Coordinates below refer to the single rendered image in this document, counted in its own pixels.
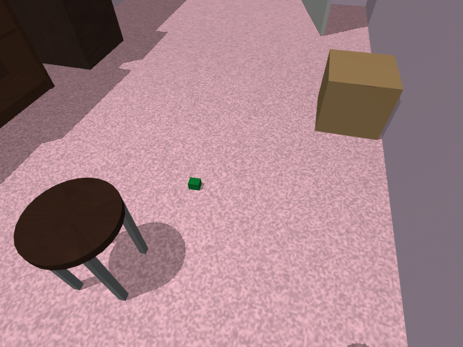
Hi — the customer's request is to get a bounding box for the bookshelf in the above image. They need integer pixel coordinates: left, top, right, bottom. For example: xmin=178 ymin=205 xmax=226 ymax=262
xmin=0 ymin=0 xmax=55 ymax=128

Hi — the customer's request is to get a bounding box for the stool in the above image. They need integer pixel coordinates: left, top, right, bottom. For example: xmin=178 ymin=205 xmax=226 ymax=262
xmin=14 ymin=178 xmax=148 ymax=301

